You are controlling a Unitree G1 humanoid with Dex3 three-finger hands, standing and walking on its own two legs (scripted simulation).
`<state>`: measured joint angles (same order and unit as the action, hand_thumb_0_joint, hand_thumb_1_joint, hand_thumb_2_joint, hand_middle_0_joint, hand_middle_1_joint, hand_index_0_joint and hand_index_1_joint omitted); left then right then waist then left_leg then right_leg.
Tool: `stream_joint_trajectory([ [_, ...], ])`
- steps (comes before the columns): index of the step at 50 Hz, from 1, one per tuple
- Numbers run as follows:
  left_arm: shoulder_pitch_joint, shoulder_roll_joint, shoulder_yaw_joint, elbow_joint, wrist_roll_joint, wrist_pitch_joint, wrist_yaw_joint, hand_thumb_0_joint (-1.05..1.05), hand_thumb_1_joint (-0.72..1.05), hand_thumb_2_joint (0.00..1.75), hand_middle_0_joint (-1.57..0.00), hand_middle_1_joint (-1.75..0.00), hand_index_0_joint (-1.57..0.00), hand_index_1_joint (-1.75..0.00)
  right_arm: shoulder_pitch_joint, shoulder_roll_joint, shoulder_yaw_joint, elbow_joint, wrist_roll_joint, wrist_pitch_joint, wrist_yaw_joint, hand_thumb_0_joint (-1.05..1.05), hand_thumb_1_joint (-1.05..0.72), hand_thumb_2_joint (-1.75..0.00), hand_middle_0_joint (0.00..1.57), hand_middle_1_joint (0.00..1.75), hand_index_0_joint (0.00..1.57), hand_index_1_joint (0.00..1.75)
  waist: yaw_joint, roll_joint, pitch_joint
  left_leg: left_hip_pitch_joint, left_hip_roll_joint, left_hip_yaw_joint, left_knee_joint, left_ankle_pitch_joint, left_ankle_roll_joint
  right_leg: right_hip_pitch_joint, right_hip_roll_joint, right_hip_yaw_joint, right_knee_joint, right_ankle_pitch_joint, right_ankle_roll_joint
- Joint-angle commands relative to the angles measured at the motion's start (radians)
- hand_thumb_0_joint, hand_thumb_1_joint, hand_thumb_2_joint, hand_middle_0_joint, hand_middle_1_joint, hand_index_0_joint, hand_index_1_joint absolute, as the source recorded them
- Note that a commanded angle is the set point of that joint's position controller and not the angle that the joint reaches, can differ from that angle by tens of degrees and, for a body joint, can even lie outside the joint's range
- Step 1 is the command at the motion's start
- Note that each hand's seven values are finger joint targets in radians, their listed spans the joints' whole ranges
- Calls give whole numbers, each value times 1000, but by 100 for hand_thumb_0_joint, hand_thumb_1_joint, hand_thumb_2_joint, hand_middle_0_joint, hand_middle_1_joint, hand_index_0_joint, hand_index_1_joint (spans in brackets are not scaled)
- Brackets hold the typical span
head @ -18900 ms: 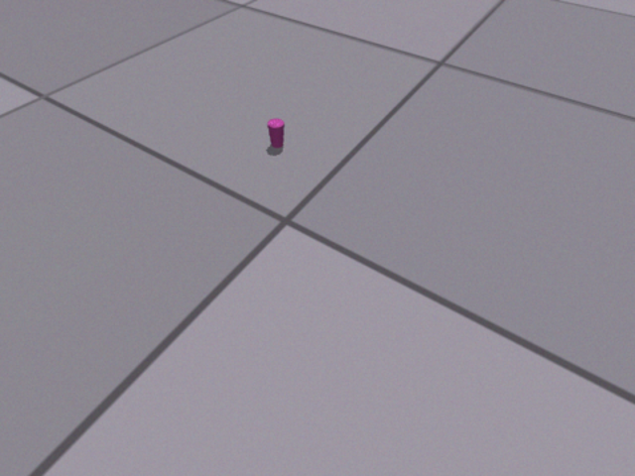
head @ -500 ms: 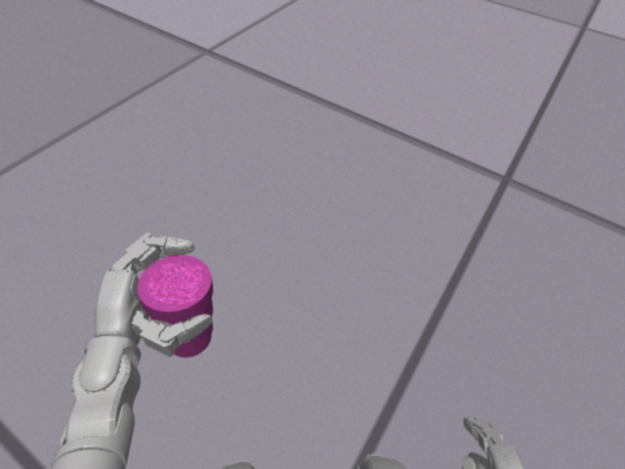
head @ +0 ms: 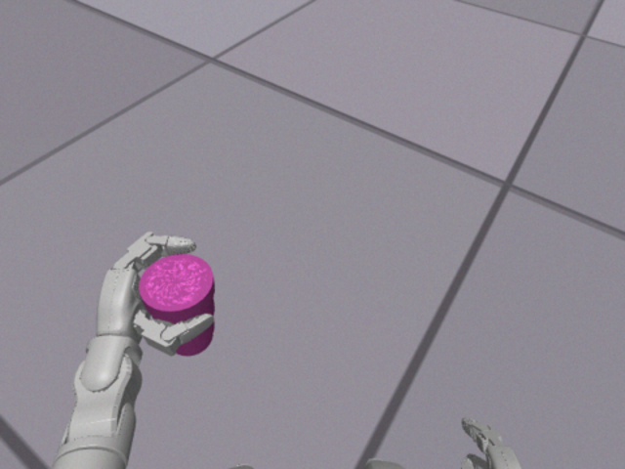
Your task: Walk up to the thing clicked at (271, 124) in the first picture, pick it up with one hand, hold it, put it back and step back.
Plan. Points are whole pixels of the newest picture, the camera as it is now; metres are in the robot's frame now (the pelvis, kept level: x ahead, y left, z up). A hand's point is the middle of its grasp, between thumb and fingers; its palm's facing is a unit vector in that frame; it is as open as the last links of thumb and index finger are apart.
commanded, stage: hold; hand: left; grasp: from the side
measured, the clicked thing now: (184, 311) +0.32 +0.17 +0.01
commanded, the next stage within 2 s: crouch in 1.76 s
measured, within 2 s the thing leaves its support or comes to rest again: neither
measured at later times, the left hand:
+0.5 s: hand (178, 304) +0.31 +0.16 +0.04, palm faces +0.02 -1.00 -0.01, open 11.1 cm
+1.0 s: hand (176, 297) +0.32 +0.17 +0.05, palm faces +0.02 -1.00 -0.01, open 11.1 cm
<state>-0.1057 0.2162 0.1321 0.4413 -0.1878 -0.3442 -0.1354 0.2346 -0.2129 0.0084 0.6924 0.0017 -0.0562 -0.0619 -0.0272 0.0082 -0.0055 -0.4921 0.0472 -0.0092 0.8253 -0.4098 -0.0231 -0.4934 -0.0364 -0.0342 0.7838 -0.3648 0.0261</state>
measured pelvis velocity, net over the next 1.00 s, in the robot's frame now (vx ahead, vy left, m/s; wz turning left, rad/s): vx -0.01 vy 0.00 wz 0.00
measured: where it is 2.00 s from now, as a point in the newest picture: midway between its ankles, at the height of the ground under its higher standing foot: outside the picture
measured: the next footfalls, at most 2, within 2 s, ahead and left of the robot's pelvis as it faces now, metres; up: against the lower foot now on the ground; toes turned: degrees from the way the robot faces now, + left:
none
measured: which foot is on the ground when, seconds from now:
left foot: down 0.00-1.00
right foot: down 0.00-1.00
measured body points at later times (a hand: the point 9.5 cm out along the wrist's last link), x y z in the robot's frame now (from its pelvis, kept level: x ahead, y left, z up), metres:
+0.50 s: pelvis -0.01 -0.01 +0.00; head +0.02 +0.00 +0.45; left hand +0.30 +0.22 +0.05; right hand +0.12 -0.25 -0.11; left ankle +0.01 +0.13 -0.71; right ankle +0.02 -0.14 -0.71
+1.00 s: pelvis -0.01 +0.00 +0.00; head +0.02 +0.00 +0.45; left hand +0.31 +0.22 +0.05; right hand +0.11 -0.25 -0.11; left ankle +0.01 +0.13 -0.71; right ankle +0.02 -0.14 -0.71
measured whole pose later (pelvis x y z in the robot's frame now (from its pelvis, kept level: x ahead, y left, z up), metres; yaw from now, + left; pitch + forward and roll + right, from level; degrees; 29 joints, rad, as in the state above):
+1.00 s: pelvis -0.01 +0.00 +0.00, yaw +0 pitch +4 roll -1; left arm -0.13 0.22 0.15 0.49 -0.19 -0.36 -0.15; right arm 0.25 -0.21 0.01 0.70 0.00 -0.07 -0.06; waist -0.03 0.01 -0.01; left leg -0.49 0.05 -0.01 0.81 -0.39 -0.03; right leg -0.49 -0.03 -0.03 0.77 -0.35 0.02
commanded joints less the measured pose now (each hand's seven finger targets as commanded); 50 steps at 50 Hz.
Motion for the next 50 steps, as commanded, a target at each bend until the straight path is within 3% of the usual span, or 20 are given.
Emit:
stream_joint_trajectory([
  [1,-393,166,92,-349,-33,-117,0,0,12,120,-122,-141,-125,-140,-18,-146,-59,-114,8,-40,-6,0,-91,-90,20,30,20,30,4,69,-342,145,-33,4,-137,238,11,128,40,-16,-93,233,-37],
  [3,-336,124,59,-297,-33,-111,-5,0,10,119,-122,-140,-124,-139,-23,-142,-54,-121,8,-39,-4,0,-91,-90,20,30,20,30,-1,37,-295,118,-36,7,-139,236,13,133,41,-17,-99,234,-35],
  [5,-344,135,88,-275,-39,-110,0,0,10,121,-121,-141,-124,-140,-19,-144,-56,-114,7,-42,-1,0,-90,-90,20,30,20,30,7,46,-308,119,-33,6,-133,260,10,132,41,-16,-94,249,-37],
  [8,-364,157,92,-309,-33,-123,-3,0,10,122,-122,-142,-124,-141,-15,-141,-55,-112,6,-38,-3,0,-91,-90,20,30,20,30,5,50,-319,130,-37,10,-134,252,14,138,37,-12,-98,250,-34],
  [10,-324,116,73,-251,-39,-120,-10,0,11,122,-123,-142,-125,-141,-25,-136,-51,-112,6,-41,-3,0,-91,-90,20,30,20,30,0,0,-277,103,-39,12,-135,226,20,133,36,-12,-110,234,-29],
  [13,-384,156,96,-304,-38,-136,-11,0,10,122,-123,-142,-125,-141,-28,-141,-57,-113,5,-45,-5,0,-91,-90,20,30,20,30,4,39,-312,110,-44,20,-135,211,22,145,30,-4,-112,229,-28],
  [15,-350,156,89,-313,-31,-141,-12,0,9,120,-122,-141,-125,-140,-30,-138,-54,-121,3,-44,-4,0,-91,-90,20,30,20,30,7,42,-314,108,-47,22,-133,203,22,153,30,-1,-116,220,-27],
  [16,-272,116,75,-236,-35,-129,-17,0,8,121,-121,-141,-124,-140,-30,-140,-54,-119,6,-44,-4,0,-91,-90,20,30,20,30,4,15,-310,113,-44,22,-134,218,22,154,33,-4,-113,234,-28],
  [18,-382,151,78,-367,-36,-146,-16,0,9,121,-120,-140,-122,-139,-30,-140,-56,-120,5,-43,-3,0,-91,-90,20,30,20,30,4,62,-331,132,-42,17,-136,224,16,146,35,-6,-107,236,-33],
  [20,-364,156,98,-320,-38,-136,-11,0,12,122,-122,-141,-124,-140,-25,-144,-55,-107,6,-44,-7,0,-91,-90,20,30,20,30,2,38,-299,119,-41,15,-143,205,19,136,36,-8,-115,219,-32],
  [21,-340,120,71,-262,-38,-130,-14,0,11,121,-121,-140,-123,-140,-29,-136,-50,-109,3,-45,-4,0,-91,-90,20,30,20,30,-7,28,-291,106,-40,15,-137,207,19,134,36,-8,-113,222,-31],
  [22,-409,153,96,-322,-42,-141,-12,0,13,122,-121,-140,-123,-139,-29,-136,-52,-106,3,-47,-4,0,-90,-90,20,30,20,30,-3,36,-289,100,-41,17,-136,192,21,129,34,-5,-116,215,-29],
  [24,-384,145,90,-261,-35,-139,-12,0,10,122,-121,-141,-124,-141,-30,-140,-52,-105,3,-46,-7,0,-91,-90,20,30,20,30,-8,35,-268,99,-42,19,-139,174,23,111,34,-4,-119,195,-29],
  [26,-412,168,98,-324,-32,-149,-15,0,13,124,-123,-143,-126,-142,-31,-139,-53,-107,2,-47,-8,0,-91,-90,20,30,20,30,2,60,-295,112,-41,14,-147,167,19,117,35,-6,-114,184,-33],
  [30,-392,124,65,-304,-42,-135,-22,0,11,122,-123,-142,-125,-141,-36,-134,-48,-115,5,-50,-7,0,-91,-90,20,30,20,30,-3,26,-299,107,-42,14,-145,176,20,136,38,-10,-120,195,-31],
  [33,-412,132,65,-283,-36,-128,-21,0,11,122,-120,-139,-122,-139,-19,-138,-53,-101,3,-52,-5,0,-90,-90,20,30,20,30,-5,50,-311,121,-38,11,-142,202,16,124,38,-12,-109,216,-34],
  [39,-421,165,95,-301,-35,-131,-17,0,11,124,-123,-143,-126,-142,-22,-138,-52,-110,7,-52,-5,0,-90,-90,20,30,20,30,12,47,-327,122,-42,14,-140,221,19,151,36,-9,-114,231,-33],
  [42,-413,151,93,-239,-35,-123,-14,0,11,125,-123,-143,-125,-143,-7,-147,-58,-96,6,-51,-4,0,-91,-90,20,30,20,30,-7,29,-308,118,-37,11,-141,228,18,129,40,-13,-107,236,-35],
  [45,-410,168,111,-261,-36,-132,-15,0,12,125,-123,-143,-125,-143,-19,-139,-54,-104,7,-50,-3,0,-91,-90,20,30,20,30,14,45,-308,110,-40,11,-142,219,16,138,38,-14,-109,222,-36],
  [50,-404,136,74,-304,-38,-137,-21,0,12,124,-124,-143,-126,-143,-30,-139,-54,-121,8,-59,-2,0,-91,-90,20,30,20,30,2,48,-314,116,-39,13,-148,184,18,128,40,-12,-111,197,-35],
])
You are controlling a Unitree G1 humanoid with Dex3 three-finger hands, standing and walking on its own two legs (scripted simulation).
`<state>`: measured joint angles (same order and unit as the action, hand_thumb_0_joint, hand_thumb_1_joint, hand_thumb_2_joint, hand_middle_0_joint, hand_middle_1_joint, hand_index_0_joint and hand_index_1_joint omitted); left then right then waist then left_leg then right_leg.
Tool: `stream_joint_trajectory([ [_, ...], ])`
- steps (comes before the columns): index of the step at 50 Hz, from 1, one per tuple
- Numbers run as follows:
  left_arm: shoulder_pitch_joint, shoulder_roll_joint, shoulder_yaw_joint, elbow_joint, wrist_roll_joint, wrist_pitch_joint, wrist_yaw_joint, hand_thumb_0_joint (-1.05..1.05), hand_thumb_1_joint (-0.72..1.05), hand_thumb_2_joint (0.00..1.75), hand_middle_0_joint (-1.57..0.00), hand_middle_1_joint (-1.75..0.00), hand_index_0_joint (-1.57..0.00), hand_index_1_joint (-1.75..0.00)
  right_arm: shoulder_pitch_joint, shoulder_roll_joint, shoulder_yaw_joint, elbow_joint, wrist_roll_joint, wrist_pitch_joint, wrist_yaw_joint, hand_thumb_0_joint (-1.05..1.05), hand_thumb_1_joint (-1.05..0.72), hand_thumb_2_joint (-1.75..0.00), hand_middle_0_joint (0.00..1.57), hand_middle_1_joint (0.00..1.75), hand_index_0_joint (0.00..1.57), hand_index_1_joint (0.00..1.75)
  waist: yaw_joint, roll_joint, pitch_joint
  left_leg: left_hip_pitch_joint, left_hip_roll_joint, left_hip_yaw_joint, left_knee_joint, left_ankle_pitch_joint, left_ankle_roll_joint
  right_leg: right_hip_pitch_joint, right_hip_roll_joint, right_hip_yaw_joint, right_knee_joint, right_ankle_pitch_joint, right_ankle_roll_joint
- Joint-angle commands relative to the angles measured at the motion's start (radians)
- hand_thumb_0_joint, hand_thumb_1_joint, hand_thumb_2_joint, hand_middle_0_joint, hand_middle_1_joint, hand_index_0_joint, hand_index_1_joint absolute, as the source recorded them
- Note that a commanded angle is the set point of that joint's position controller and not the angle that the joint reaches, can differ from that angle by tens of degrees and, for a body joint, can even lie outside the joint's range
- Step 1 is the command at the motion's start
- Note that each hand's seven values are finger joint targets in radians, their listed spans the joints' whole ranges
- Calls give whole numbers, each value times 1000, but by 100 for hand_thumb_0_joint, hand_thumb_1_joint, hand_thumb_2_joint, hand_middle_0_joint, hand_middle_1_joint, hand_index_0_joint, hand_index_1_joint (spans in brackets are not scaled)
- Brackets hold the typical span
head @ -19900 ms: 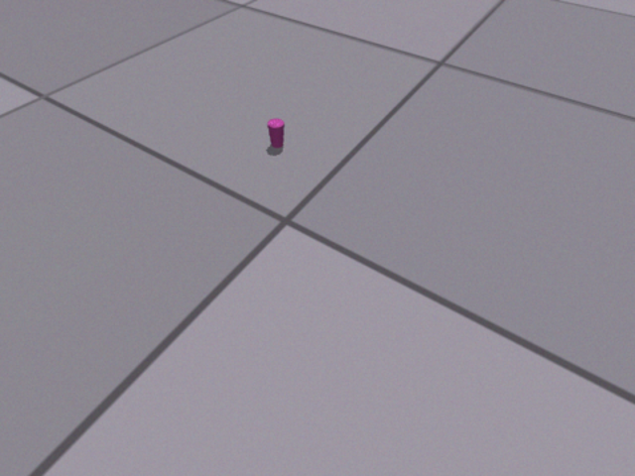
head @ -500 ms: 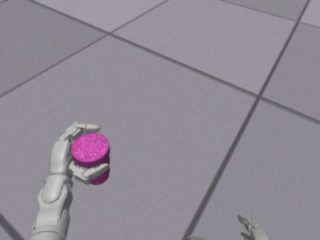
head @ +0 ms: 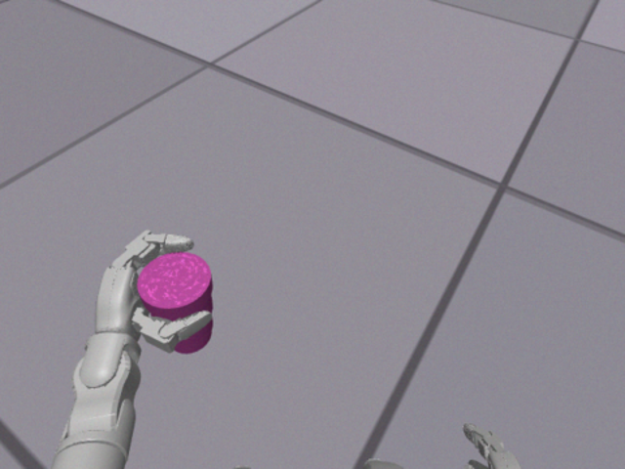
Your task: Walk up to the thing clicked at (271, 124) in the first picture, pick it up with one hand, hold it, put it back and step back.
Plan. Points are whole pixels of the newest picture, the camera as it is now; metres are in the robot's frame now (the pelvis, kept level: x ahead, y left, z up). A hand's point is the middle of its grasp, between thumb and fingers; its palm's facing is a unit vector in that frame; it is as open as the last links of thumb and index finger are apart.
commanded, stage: hold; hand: left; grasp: from the side
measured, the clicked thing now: (183, 308) +0.32 +0.17 +0.01
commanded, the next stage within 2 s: crouch in 0.76 s
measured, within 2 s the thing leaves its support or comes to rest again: neither
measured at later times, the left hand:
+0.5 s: hand (171, 295) +0.32 +0.17 +0.05, palm faces +0.02 -1.00 -0.02, open 11.2 cm
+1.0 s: hand (175, 298) +0.32 +0.17 +0.04, palm faces +0.02 -1.00 -0.02, open 11.2 cm
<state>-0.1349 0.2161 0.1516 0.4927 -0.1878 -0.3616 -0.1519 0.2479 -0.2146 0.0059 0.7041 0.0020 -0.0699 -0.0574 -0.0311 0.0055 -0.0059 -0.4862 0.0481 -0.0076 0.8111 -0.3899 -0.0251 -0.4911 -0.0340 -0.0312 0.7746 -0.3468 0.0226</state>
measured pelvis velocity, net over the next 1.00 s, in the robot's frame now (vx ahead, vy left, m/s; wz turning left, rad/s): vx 0.00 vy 0.00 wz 0.01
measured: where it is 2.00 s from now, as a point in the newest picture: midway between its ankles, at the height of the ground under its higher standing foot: outside the picture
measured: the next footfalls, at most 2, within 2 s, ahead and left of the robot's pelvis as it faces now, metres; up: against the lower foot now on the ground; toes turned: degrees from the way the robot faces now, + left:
none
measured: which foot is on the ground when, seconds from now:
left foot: down 0.00-1.00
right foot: down 0.00-1.00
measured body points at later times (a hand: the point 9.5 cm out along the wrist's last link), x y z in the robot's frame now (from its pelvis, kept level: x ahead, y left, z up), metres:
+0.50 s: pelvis +0.00 +0.00 +0.00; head +0.03 +0.01 +0.45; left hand +0.31 +0.23 +0.05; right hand +0.13 -0.24 -0.11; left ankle +0.02 +0.13 -0.71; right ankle +0.03 -0.14 -0.71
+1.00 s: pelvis +0.00 +0.00 +0.00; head +0.03 +0.01 +0.45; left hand +0.31 +0.22 +0.04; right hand +0.13 -0.24 -0.11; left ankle +0.02 +0.13 -0.71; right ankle +0.03 -0.14 -0.71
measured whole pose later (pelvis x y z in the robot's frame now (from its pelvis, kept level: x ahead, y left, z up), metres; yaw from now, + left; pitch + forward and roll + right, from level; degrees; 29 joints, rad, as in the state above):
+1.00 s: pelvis +0.00 +0.00 +0.00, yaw +0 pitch +4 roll -1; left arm -0.12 0.21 0.14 0.48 -0.18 -0.37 -0.14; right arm 0.23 -0.21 0.01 0.69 0.00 -0.09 -0.05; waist -0.03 0.01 -0.01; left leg -0.51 0.05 -0.02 0.83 -0.40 -0.02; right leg -0.51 -0.04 -0.04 0.79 -0.35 0.02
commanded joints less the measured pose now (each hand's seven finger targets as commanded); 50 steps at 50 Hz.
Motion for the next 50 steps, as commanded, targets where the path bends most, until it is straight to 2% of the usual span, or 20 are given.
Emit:
stream_joint_trajectory([
  [1,-320,160,83,-311,-36,-112,-2,0,13,124,-123,-142,-125,-142,-23,-147,-59,-113,7,-43,-8,0,-91,-91,20,30,20,30,12,47,-315,108,-39,11,-129,180,19,133,37,-16,-99,188,-32],
  [3,-372,122,36,-382,-39,-119,-5,0,10,125,-124,-143,-126,-143,-41,-132,-49,-130,6,-48,-8,0,-92,-91,20,30,20,30,-2,42,-321,118,-40,11,-125,187,21,130,37,-14,-103,202,-29],
  [4,-324,142,70,-331,-36,-110,5,0,8,126,-124,-145,-126,-144,-28,-136,-52,-117,8,-47,-11,0,-91,-91,20,30,20,30,7,37,-318,115,-41,13,-121,208,21,140,35,-14,-101,221,-29],
  [6,-356,159,76,-354,-33,-112,5,0,8,123,-121,-141,-123,-141,-26,-136,-52,-111,3,-45,-13,0,-91,-91,20,30,20,30,2,41,-320,106,-41,14,-112,214,24,136,33,-9,-101,231,-27],
  [8,-376,134,53,-365,-30,-116,9,0,9,124,-122,-142,-124,-142,-41,-130,-49,-124,4,-47,-11,0,-91,-91,20,30,20,30,2,36,-291,93,-41,13,-123,177,24,123,34,-13,-105,196,-28],
  [9,-342,150,79,-321,-31,-113,15,0,8,124,-122,-143,-125,-143,-32,-142,-55,-114,6,-45,-13,0,-91,-91,20,30,20,30,2,35,-278,94,-41,13,-129,153,24,109,34,-11,-107,173,-28],
  [11,-398,154,66,-381,-27,-124,11,0,9,125,-122,-143,-124,-142,-40,-135,-51,-123,4,-48,-13,0,-91,-90,20,30,20,30,-2,61,-318,112,-41,10,-129,148,22,116,35,-13,-104,166,-30],
  [17,-367,143,53,-375,-31,-114,7,0,9,124,-122,-143,-124,-143,-34,-135,-50,-125,5,-51,-11,0,-91,-90,20,30,20,30,3,70,-331,120,-39,7,-123,194,17,131,37,-18,-92,205,-33],
  [19,-332,137,59,-324,-35,-104,7,0,9,125,-122,-144,-124,-143,-30,-141,-53,-119,6,-49,-9,0,-91,-90,20,30,20,30,8,46,-302,101,-35,1,-127,189,16,119,41,-22,-91,193,-34],
  [25,-400,141,52,-359,-33,-107,7,0,6,122,-122,-142,-124,-141,-47,-136,-49,-137,7,-54,-8,0,-91,-90,20,30,20,30,1,53,-299,102,-39,6,-124,172,20,109,38,-19,-100,186,-31],
  [28,-324,135,58,-320,-29,-103,8,0,10,124,-122,-143,-125,-142,-31,-136,-51,-123,6,-54,-5,0,-91,-90,20,30,20,30,10,43,-306,97,-39,7,-122,175,20,116,38,-19,-94,186,-31],
  [29,-364,124,30,-362,-28,-108,3,0,9,124,-122,-143,-124,-142,-36,-136,-51,-132,4,-54,-1,0,-90,-90,20,30,20,30,5,71,-318,108,-37,5,-123,187,16,111,40,-22,-89,194,-34],
  [31,-364,150,62,-359,-29,-105,9,0,12,123,-121,-142,-123,-141,-27,-145,-55,-131,6,-54,-3,0,-91,-90,20,30,20,30,9,63,-348,130,-31,-2,-122,218,13,123,43,-29,-79,215,-36],
  [35,-370,158,85,-348,-35,-110,14,0,10,125,-123,-143,-125,-143,-44,-133,-47,-140,8,-55,-1,0,-91,-90,20,30,20,30,13,40,-303,82,-38,4,-118,180,20,127,37,-19,-93,190,-31],
  [38,-345,116,37,-345,-31,-106,6,0,11,125,-123,-144,-126,-143,-36,-133,-48,-138,6,-53,-2,0,-91,-90,20,30,20,30,-2,53,-314,105,-38,7,-115,199,18,117,38,-18,-89,209,-31],
  [41,-344,164,74,-350,-26,-102,8,0,12,123,-120,-141,-122,-140,-29,-140,-53,-131,9,-51,-3,0,-90,-90,20,30,20,30,10,66,-319,109,-37,5,-119,205,16,119,39,-20,-88,209,-34],
  [43,-349,116,41,-356,-35,-105,3,0,20,128,-125,-145,-127,-145,-52,-134,-47,-149,10,-56,-1,0,-90,-91,20,30,20,30,0,44,-298,104,-36,2,-125,171,18,111,40,-22,-92,182,-32],
  [44,-348,112,36,-368,-37,-106,3,0,24,123,-124,-138,-126,-137,-58,-131,-47,-151,9,-59,-1,0,-86,-90,20,30,20,30,1,45,-295,88,-40,5,-123,150,20,106,37,-19,-96,166,-31],
  [49,-339,137,72,-272,-16,-116,18,0,21,122,-123,-137,-125,-137,-41,-134,-54,-120,0,-55,2,0,-87,-90,20,30,20,30,1,21,-272,52,-38,6,-97,157,25,71,35,-18,-80,175,-29],
  [50,-342,100,43,-260,-15,-123,16,0,21,122,-124,-138,-126,-137,-53,-132,-53,-134,0,-55,5,0,-87,-90,20,30,20,30,-11,18,-255,40,-38,6,-92,144,26,51,34,-19,-73,168,-29],
])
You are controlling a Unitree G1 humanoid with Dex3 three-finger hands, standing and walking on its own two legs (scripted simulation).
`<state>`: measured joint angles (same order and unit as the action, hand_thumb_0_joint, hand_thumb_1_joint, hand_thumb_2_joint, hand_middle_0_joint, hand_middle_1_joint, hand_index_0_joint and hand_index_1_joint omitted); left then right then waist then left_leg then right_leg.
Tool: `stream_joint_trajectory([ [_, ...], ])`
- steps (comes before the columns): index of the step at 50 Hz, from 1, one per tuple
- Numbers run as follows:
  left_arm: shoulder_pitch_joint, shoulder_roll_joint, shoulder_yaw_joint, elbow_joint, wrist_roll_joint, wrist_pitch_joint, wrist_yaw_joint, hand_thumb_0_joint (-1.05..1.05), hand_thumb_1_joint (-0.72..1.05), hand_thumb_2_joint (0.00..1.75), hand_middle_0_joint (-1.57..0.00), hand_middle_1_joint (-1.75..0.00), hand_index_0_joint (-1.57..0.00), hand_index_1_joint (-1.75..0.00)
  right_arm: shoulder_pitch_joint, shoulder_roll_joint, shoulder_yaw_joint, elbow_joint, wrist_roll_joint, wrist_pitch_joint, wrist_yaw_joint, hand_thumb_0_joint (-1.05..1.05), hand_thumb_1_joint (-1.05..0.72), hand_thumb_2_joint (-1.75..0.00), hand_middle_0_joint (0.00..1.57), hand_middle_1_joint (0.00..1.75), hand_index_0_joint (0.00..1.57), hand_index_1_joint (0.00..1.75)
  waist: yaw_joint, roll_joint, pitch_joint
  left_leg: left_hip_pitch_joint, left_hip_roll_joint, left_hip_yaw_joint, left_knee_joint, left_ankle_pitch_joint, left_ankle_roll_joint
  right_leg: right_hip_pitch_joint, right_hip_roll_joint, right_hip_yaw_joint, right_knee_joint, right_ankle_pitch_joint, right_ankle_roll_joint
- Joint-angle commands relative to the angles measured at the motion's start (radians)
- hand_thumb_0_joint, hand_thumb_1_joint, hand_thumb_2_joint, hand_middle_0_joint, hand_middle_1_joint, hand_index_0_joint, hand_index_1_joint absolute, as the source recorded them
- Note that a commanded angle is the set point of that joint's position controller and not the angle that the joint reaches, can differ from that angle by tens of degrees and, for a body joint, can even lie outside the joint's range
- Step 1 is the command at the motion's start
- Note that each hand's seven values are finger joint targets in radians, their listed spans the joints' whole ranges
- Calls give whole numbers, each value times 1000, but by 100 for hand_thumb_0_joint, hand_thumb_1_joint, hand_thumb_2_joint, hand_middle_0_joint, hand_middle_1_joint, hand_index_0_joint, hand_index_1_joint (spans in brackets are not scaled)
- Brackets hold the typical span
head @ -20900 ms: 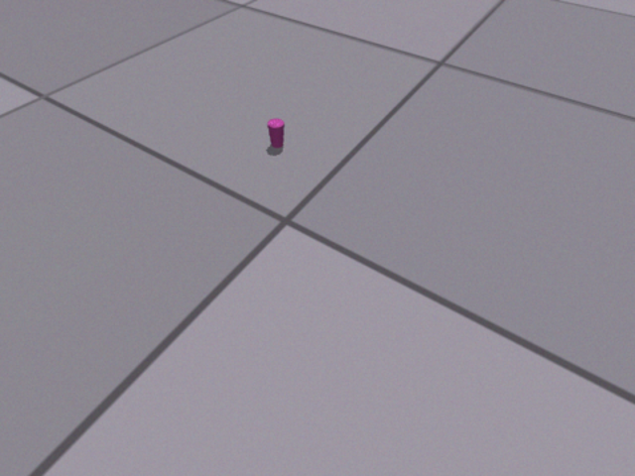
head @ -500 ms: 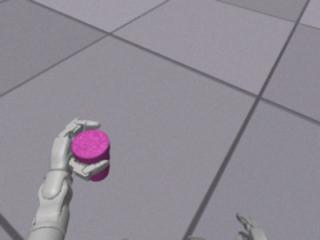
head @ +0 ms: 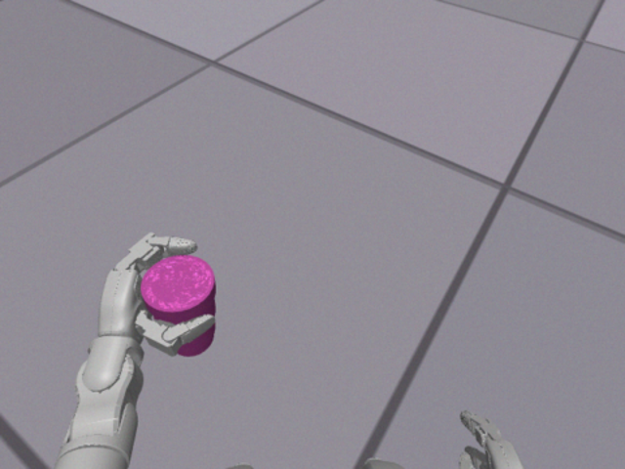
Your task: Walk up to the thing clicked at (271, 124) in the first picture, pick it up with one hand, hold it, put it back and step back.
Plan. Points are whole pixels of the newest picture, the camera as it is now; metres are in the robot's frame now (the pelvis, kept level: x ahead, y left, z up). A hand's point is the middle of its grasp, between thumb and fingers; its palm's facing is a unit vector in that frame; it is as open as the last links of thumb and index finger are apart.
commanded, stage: crouch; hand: left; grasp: from the side
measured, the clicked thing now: (185, 311) +0.32 +0.16 +0.01
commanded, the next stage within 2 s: lower in 1.74 s
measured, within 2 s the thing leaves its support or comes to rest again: neither
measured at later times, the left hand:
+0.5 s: hand (201, 341) +0.34 +0.18 -0.16, palm faces +0.02 -1.00 -0.02, open 11.1 cm
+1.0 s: hand (218, 374) +0.37 +0.19 -0.39, palm faces +0.08 -1.00 -0.03, open 11.1 cm
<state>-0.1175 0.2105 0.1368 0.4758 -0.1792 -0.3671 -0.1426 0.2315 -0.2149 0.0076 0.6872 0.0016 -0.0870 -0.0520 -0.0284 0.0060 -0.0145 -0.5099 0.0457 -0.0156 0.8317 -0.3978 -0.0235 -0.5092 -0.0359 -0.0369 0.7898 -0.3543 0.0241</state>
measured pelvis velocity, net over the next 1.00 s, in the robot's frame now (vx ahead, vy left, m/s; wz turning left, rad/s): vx -0.07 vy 0.00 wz -0.03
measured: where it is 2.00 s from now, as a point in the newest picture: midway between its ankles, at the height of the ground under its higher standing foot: outside the picture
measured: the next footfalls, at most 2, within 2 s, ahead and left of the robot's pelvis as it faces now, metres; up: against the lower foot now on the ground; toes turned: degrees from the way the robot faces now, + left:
none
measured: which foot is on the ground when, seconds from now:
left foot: down 0.00-1.00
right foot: down 0.00-1.00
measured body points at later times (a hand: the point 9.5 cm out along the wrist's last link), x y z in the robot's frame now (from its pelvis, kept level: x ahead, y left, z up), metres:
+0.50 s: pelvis -0.03 +0.00 -0.14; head +0.11 +0.03 +0.29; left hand +0.34 +0.23 -0.15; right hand +0.10 -0.27 -0.25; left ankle +0.02 +0.13 -0.70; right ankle +0.03 -0.14 -0.70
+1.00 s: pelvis -0.07 +0.00 -0.33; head +0.13 +0.03 +0.07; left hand +0.35 +0.24 -0.38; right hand +0.03 -0.27 -0.46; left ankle +0.02 +0.13 -0.70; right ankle +0.03 -0.14 -0.70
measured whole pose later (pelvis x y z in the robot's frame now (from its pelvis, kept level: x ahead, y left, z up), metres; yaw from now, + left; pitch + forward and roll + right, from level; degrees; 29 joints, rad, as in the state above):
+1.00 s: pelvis -0.07 +0.00 -0.33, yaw -2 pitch +32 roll -3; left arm -0.61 0.36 0.42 1.09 -0.11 -0.79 -0.20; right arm 0.08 -0.26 0.04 0.76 -0.12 -0.07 0.07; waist -0.14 -0.02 -0.12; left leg -2.03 0.01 -0.10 2.17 -0.70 -0.05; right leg -2.03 -0.05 -0.02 2.12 -0.65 0.02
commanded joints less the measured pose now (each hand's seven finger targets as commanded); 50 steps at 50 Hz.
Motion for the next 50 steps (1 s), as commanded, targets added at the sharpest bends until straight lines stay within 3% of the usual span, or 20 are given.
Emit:
stream_joint_trajectory([
  [1,-368,117,81,-227,-29,-128,9,0,21,122,-124,-138,-126,-137,-40,-134,-56,-118,-1,-39,1,0,-87,-90,20,30,20,30,-8,7,-242,45,-37,15,-102,134,26,57,34,-12,-85,157,-29],
  [3,-363,119,87,-177,-26,-154,-1,0,21,121,-123,-137,-125,-136,-45,-136,-62,-112,-5,-39,11,0,-87,-90,20,30,20,30,-4,10,-229,-6,-38,12,-81,94,26,18,34,-11,-61,118,-32],
  [5,-371,135,110,-141,-24,-188,-7,0,21,123,-124,-140,-127,-139,-31,-143,-70,-104,-9,-38,14,0,-87,-90,20,30,20,30,0,11,-292,-22,-37,11,-37,131,24,4,33,-7,-12,154,-34],
  [7,-397,110,84,-89,-21,-223,-23,0,23,123,-125,-140,-128,-139,-28,-149,-74,-100,-16,-39,23,0,-88,-90,20,30,20,30,-20,15,-280,-72,-36,3,9,129,22,-68,35,-8,38,151,-37],
  [9,-431,150,131,-48,-21,-263,-31,0,18,123,-126,-141,-128,-140,-9,-152,-80,-84,-23,-38,27,0,-88,-90,20,30,20,30,-23,19,-353,-124,-40,7,84,147,25,-104,29,1,92,174,-37],
  [10,-453,139,122,-39,-22,-284,-40,0,15,123,-126,-141,-128,-140,-9,-152,-81,-90,-25,-39,29,0,-89,-90,20,30,20,30,-29,19,-369,-152,-41,6,114,136,26,-144,31,3,123,166,-38],
  [11,-455,166,147,-10,-21,-307,-46,0,14,124,-126,-142,-128,-141,-13,-150,-79,-94,-29,-38,32,0,-89,-90,20,30,20,30,-24,18,-384,-208,-46,10,150,106,28,-165,28,9,150,146,-37],
  [12,-467,138,121,16,-22,-326,-57,0,12,124,-127,-142,-129,-141,-6,-154,-81,-91,-31,-38,34,0,-89,-90,20,30,20,30,-41,16,-405,-238,-47,9,184,88,29,-211,28,14,179,131,-37],
  [15,-520,168,156,44,-29,-397,-67,0,12,122,-126,-141,-128,-141,-31,-165,-77,-99,-37,-44,45,0,-90,-90,20,30,20,30,-28,69,-463,-352,-49,-11,280,9,21,-365,29,9,304,28,-45],
  [19,-556,191,163,112,-27,-462,-76,0,8,121,-126,-139,-128,-139,-21,-186,-75,-95,-47,-45,51,0,-90,-91,20,30,20,30,-34,97,-609,-467,-51,-27,437,53,20,-519,28,3,463,40,-52],
  [24,-578,230,200,138,-23,-488,-75,0,7,122,-126,-138,-126,-139,-28,-206,-75,-93,-58,-33,59,0,-91,-91,20,30,20,30,-21,123,-721,-593,-51,-30,572,57,18,-651,29,11,609,19,-58],
  [30,-658,249,220,152,-18,-500,-73,0,15,127,-125,-139,-125,-140,-2,-224,-82,-38,-71,-19,71,0,-91,-91,20,30,20,30,-52,113,-799,-723,-52,-37,735,70,27,-805,31,7,762,30,-59],
  [31,-663,269,240,174,-13,-501,-72,0,14,127,-125,-139,-125,-140,-6,-229,-82,-30,-72,-17,73,0,-91,-91,20,30,20,30,-51,120,-790,-740,-51,-43,747,47,24,-857,34,-6,795,2,-63],
  [36,-771,285,242,216,5,-518,-74,0,13,127,-122,-138,-123,-139,-12,-227,-70,-8,-88,-12,84,0,-91,-91,20,30,20,30,-78,138,-818,-862,-53,-29,868,-18,26,-961,31,-3,900,-50,-63],
  [39,-798,310,281,285,8,-531,-63,0,9,128,-122,-139,-123,-140,-16,-229,-61,2,-94,-10,95,0,-92,-91,20,30,20,30,-80,119,-812,-964,-58,-20,932,-76,26,-1013,30,-8,962,-96,-61],
  [40,-788,287,266,317,14,-534,-64,0,7,129,-122,-140,-123,-142,-19,-231,-58,0,-96,-9,99,0,-92,-91,20,30,20,30,-89,119,-801,-979,-58,-22,944,-100,25,-1048,31,-17,982,-116,-62],
  [42,-821,359,307,305,29,-549,-63,0,10,130,-121,-140,-122,-141,-18,-244,-55,8,-102,-6,102,0,-91,-91,20,30,20,30,-80,159,-823,-987,-59,-20,970,-125,20,-1081,28,-25,1027,-132,-64],
  [46,-838,374,329,337,32,-550,-62,0,8,130,-120,-139,-120,-140,-22,-248,-47,13,-111,3,110,0,-92,-92,20,30,20,30,-88,148,-834,-1082,-64,3,1057,-138,27,-1088,25,-13,1081,-133,-56],
  [49,-898,443,374,338,42,-552,-51,0,10,129,-119,-137,-119,-139,-14,-256,-42,26,-115,8,111,0,-92,-92,20,30,20,30,-91,155,-827,-1154,-65,10,1105,-173,30,-1116,26,-14,1122,-155,-53],
  [50,-906,426,359,348,43,-552,-50,0,9,128,-120,-137,-120,-139,-18,-253,-41,26,-116,11,114,0,-92,-92,20,30,20,30,-100,152,-818,-1173,-64,12,1117,-196,30,-1133,27,-16,1130,-174,-52],
])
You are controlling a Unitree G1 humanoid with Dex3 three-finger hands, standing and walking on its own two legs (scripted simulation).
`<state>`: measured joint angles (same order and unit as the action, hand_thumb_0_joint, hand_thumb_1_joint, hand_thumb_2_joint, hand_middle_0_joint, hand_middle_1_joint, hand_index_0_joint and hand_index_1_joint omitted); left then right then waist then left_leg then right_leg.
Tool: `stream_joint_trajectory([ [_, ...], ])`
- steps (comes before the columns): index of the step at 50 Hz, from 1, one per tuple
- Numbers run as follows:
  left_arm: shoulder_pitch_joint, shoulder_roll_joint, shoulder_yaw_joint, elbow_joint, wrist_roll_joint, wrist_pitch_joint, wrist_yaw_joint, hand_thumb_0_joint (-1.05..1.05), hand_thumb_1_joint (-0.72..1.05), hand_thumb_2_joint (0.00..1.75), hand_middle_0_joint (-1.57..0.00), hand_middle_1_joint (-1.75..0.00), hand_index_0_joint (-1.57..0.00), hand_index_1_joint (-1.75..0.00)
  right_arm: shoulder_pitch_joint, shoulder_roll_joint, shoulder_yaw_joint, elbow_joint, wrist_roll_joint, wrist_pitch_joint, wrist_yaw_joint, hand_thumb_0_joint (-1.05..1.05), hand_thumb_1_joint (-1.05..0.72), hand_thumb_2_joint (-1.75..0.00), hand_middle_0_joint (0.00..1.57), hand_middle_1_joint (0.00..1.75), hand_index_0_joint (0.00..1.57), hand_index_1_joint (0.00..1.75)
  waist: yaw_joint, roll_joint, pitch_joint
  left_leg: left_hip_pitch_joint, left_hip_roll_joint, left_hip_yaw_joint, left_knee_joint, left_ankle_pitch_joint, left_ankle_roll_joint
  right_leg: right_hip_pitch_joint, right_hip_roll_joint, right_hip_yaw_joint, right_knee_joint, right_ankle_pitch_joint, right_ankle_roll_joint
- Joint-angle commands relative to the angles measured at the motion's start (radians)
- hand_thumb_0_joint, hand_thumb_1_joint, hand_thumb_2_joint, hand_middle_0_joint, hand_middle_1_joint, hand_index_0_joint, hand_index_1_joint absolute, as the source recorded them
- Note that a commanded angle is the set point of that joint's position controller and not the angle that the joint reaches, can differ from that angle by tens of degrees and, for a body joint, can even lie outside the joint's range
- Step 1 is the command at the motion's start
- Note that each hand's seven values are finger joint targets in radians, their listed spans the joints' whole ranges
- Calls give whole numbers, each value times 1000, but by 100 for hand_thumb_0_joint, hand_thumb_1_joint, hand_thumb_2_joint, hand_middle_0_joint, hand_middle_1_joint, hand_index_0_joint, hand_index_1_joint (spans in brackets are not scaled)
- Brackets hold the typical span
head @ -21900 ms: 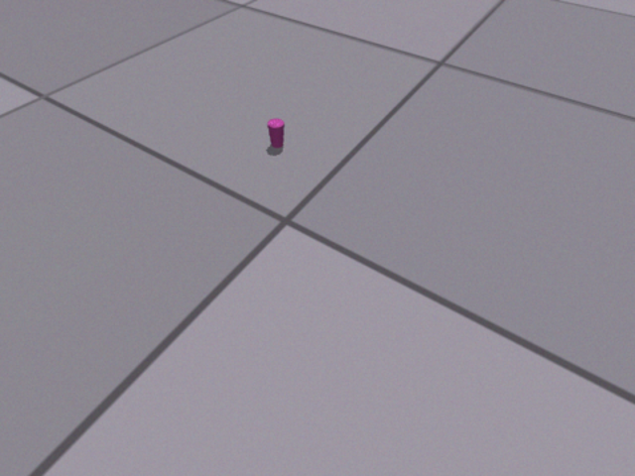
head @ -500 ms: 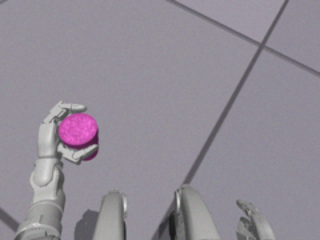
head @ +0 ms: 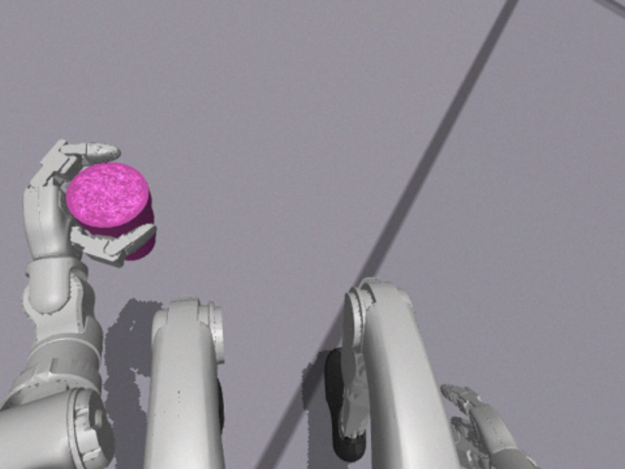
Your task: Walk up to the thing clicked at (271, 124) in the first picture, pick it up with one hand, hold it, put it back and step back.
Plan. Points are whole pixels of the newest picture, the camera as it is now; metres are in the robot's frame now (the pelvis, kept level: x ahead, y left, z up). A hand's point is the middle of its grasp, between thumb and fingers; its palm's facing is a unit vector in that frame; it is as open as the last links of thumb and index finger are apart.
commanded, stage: crouch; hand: left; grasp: from the side
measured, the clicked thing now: (122, 219) +0.43 +0.20 -0.09
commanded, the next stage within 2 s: lower in 0.74 s
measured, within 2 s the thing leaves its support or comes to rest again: neither
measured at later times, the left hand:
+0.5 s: hand (128, 219) +0.45 +0.22 -0.16, palm faces +0.09 -1.00 -0.03, open 11.1 cm
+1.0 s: hand (140, 225) +0.46 +0.21 -0.21, palm faces +0.10 -0.99 -0.01, open 11.1 cm
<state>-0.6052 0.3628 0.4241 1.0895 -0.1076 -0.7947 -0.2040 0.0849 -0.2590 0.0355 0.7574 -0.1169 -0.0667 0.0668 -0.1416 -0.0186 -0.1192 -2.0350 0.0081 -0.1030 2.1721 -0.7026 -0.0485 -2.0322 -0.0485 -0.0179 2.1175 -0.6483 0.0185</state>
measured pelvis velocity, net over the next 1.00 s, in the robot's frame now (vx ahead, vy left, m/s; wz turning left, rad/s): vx -0.01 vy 0.02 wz -0.11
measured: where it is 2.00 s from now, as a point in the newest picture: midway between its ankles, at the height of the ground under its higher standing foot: (277, 437)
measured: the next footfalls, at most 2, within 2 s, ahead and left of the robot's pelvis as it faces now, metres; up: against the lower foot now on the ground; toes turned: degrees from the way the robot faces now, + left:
none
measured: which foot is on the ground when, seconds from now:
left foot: down 0.00-1.00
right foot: down 0.00-1.00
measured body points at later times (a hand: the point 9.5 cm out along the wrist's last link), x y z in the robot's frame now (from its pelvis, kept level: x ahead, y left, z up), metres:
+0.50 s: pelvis -0.01 +0.01 -0.08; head +0.21 +0.08 +0.31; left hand +0.44 +0.27 -0.15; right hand +0.07 -0.27 -0.19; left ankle +0.08 +0.14 -0.37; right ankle +0.10 -0.13 -0.37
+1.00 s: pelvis -0.01 +0.02 -0.10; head +0.22 +0.10 +0.27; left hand +0.45 +0.27 -0.21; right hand +0.07 -0.27 -0.19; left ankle +0.08 +0.14 -0.37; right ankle +0.10 -0.13 -0.37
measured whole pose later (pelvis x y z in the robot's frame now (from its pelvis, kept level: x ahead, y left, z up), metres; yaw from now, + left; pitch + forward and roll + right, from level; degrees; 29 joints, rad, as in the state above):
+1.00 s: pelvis -0.01 +0.02 -0.10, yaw -6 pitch +23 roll -11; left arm -0.69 0.59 0.49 1.26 -0.06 -0.88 -0.13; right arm 0.00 -0.33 0.24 0.70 -0.23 0.00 0.13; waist -0.24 -0.10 0.12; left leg -2.25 -0.02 -0.23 2.54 -0.69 -0.04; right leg -2.18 -0.02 -0.09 2.37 -0.60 0.06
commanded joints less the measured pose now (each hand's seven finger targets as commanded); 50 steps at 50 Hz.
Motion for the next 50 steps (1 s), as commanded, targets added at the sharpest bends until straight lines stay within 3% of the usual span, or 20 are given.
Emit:
stream_joint_trajectory([
  [1,-424,284,82,-272,-24,-126,11,0,9,130,-119,-137,-119,-139,139,-215,-67,-40,-2,-7,-2,0,-92,-92,20,30,20,30,11,191,-734,361,-26,100,-206,130,54,395,39,-37,-181,143,-45],
  [4,-455,286,70,-254,-15,-121,12,0,7,128,-119,-136,-119,-138,123,-224,-63,-35,-5,-3,2,0,-92,-92,20,30,20,30,-6,193,-675,295,-26,99,-178,70,57,327,42,-50,-149,96,-45],
  [8,-443,323,86,-219,-2,-114,11,0,8,125,-117,-134,-118,-136,134,-243,-49,-27,-14,8,5,0,-92,-91,20,30,20,30,-13,203,-678,273,-25,91,-125,112,54,315,43,-65,-96,136,-42],
  [11,-449,301,70,-198,4,-108,12,0,10,125,-118,-134,-118,-136,129,-252,-39,-29,-23,15,9,0,-92,-91,20,30,20,30,-28,207,-645,255,-24,82,-96,112,53,275,45,-78,-69,138,-42],
  [16,-424,324,88,-185,6,-108,17,0,7,124,-118,-135,-119,-136,119,-274,-21,-41,-34,28,19,0,-92,-91,20,30,20,30,-29,237,-613,247,-21,61,-74,103,45,224,49,-106,-23,130,-45],
  [17,-436,314,78,-182,10,-108,15,0,8,126,-118,-136,-119,-137,127,-280,-16,-36,-36,29,22,0,-92,-91,20,30,20,30,-45,248,-598,261,-19,52,-70,122,41,210,48,-114,-11,149,-46],
  [19,-454,366,98,-215,22,-116,21,0,11,125,-118,-135,-118,-136,122,-287,-7,-42,-44,36,24,0,-91,-91,20,30,20,30,-44,275,-605,251,-19,49,-58,116,41,210,50,-118,0,147,-46],
  [21,-446,345,77,-210,20,-116,15,0,15,124,-118,-135,-119,-136,109,-298,-2,-48,-44,36,28,0,-91,-91,20,30,20,30,-57,287,-589,266,-16,34,-55,120,38,179,48,-128,20,155,-48],
  [22,-454,368,95,-217,19,-118,20,0,14,124,-119,-135,-119,-136,116,-302,3,-48,-47,39,31,0,-91,-91,20,30,20,30,-50,291,-604,267,-17,35,-45,130,36,192,50,-126,23,163,-48],
  [25,-436,340,75,-193,10,-121,23,0,15,124,-119,-135,-120,-136,110,-306,18,-53,-56,46,34,0,-91,-91,20,30,20,30,-69,283,-576,250,-15,28,-25,122,37,187,54,-135,26,160,-45],
  [28,-457,388,86,-201,19,-131,30,0,15,126,-120,-137,-121,-138,101,-316,33,-41,-66,49,36,0,-91,-91,20,30,20,30,-74,297,-547,240,-13,24,-8,112,39,181,55,-138,33,156,-44],
  [31,-463,376,68,-206,17,-143,34,0,15,124,-119,-135,-120,-136,91,-318,46,-52,-72,53,43,0,-91,-91,20,30,20,30,-87,299,-547,222,-14,18,4,114,38,195,58,-144,43,162,-43],
  [32,-437,395,89,-179,17,-143,39,0,16,125,-120,-135,-121,-136,90,-320,51,-49,-74,54,43,0,-92,-91,20,30,20,30,-81,282,-540,209,-14,19,12,114,40,209,58,-144,40,162,-40],
  [35,-446,389,71,-173,15,-153,38,0,16,124,-119,-135,-120,-136,77,-336,61,-50,-81,57,44,0,-92,-91,20,30,20,30,-100,305,-517,232,-12,7,19,122,37,179,59,-152,54,172,-42],
  [38,-427,420,94,-168,20,-161,49,0,16,125,-122,-137,-123,-138,67,-345,71,-58,-88,62,45,0,-92,-91,20,30,20,30,-93,321,-516,248,-8,-1,21,137,31,184,60,-161,67,183,-43],
  [40,-415,394,82,-154,15,-166,48,0,17,126,-121,-136,-122,-137,68,-349,82,-62,-95,64,49,0,-92,-91,20,30,20,30,-111,319,-519,253,-9,-5,31,169,30,211,59,-165,71,214,-40],
  [42,-432,425,89,-166,16,-172,53,0,12,125,-122,-137,-123,-138,58,-347,86,-60,-99,68,49,0,-93,-91,20,30,20,30,-104,312,-509,220,-9,2,45,154,35,215,64,-160,66,202,-39],
  [45,-394,421,92,-100,25,-174,63,0,3,125,-124,-142,-125,-142,52,-352,99,-69,-106,71,53,0,-93,-92,20,30,20,30,-118,297,-488,208,-6,-2,57,160,35,233,67,-167,67,213,-36],
  [47,-408,406,81,-46,21,-186,71,0,5,123,-122,-139,-123,-140,41,-356,118,-81,-111,73,56,0,-93,-91,20,30,20,30,-147,258,-452,169,-7,-12,76,142,41,236,72,-176,64,206,-32],
  [50,-436,466,100,-15,30,-212,80,0,7,123,-123,-139,-124,-139,8,-371,136,-89,-122,73,56,0,-93,-91,20,30,20,30,-150,264,-401,160,-4,-22,80,99,41,207,74,-187,67,169,-33],
])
